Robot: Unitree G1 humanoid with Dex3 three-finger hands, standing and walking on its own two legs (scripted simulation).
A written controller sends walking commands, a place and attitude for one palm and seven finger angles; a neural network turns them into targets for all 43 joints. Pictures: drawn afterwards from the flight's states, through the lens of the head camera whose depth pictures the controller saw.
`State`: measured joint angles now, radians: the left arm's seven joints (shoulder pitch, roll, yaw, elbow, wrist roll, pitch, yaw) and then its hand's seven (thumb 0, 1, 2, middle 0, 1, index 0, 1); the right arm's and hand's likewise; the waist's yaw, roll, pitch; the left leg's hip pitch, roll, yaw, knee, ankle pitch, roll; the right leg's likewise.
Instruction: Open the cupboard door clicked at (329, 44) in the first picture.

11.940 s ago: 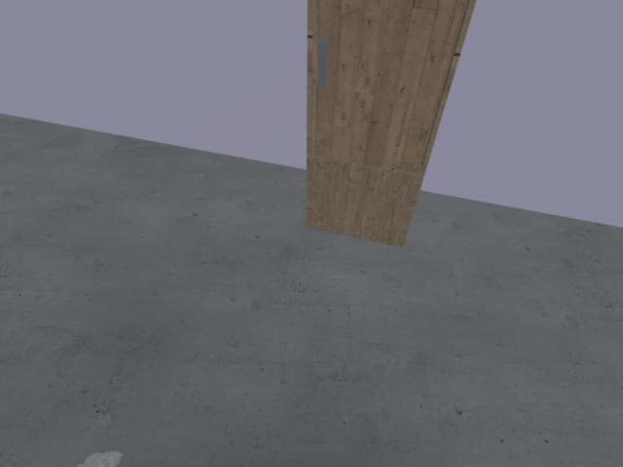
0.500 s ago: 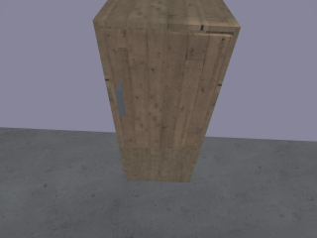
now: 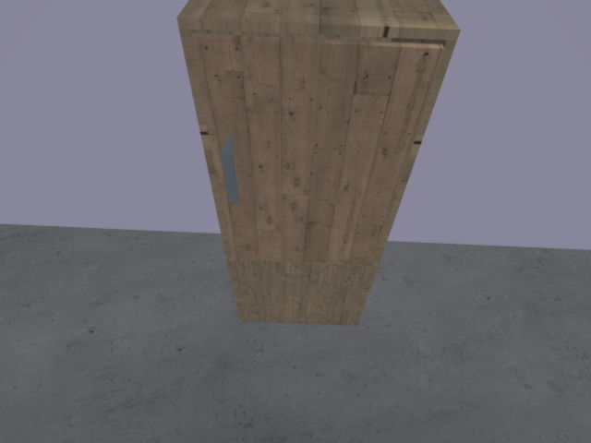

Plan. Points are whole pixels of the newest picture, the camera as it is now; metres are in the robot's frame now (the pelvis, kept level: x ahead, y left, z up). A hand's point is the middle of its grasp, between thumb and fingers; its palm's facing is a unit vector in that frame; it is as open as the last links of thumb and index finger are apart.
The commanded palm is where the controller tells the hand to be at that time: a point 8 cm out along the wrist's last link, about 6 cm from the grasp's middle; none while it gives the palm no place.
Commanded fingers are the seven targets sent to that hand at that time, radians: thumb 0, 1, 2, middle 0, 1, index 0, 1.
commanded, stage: look again from close up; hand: left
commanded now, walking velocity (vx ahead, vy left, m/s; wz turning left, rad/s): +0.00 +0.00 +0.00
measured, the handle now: (231, 169) +0.60 +0.16 +0.00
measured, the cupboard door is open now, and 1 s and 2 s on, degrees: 0 0 0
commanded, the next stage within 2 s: shuffle to correct the standing spot in 0.40 s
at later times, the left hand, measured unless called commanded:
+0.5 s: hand out of the picture +0.00 +0.18 -0.18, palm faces +0.05 -0.98 -0.18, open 7.4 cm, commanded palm none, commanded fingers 0.00 0.90 0.90 -0.20 -0.30 -0.20 -0.30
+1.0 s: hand out of the picture -0.06 +0.14 -0.19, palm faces +0.11 -0.99 -0.10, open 7.4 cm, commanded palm none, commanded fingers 0.00 0.90 0.90 -0.20 -0.30 -0.20 -0.30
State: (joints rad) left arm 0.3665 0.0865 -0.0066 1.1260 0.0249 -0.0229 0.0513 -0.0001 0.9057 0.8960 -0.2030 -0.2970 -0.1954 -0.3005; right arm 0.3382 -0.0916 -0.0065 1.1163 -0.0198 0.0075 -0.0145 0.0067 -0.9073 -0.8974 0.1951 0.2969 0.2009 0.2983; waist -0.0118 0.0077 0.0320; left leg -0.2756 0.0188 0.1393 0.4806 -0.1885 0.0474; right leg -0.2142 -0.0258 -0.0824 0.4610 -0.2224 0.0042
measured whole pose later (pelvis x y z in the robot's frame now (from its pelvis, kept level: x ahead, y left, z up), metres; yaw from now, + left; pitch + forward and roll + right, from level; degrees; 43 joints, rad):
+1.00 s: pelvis +0.01 +0.00 -0.01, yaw +2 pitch -2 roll -2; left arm 0.48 0.13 0.03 1.09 0.02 -0.01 0.02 0.00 0.91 0.90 -0.20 -0.30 -0.20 -0.30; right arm 0.36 -0.11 -0.02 1.07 -0.03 -0.01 -0.01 0.01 -0.91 -0.90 0.19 0.30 0.20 0.30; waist 0.00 -0.04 -0.02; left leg -0.31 0.03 0.11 0.61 -0.28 0.05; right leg -0.23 -0.01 -0.09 0.56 -0.30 -0.02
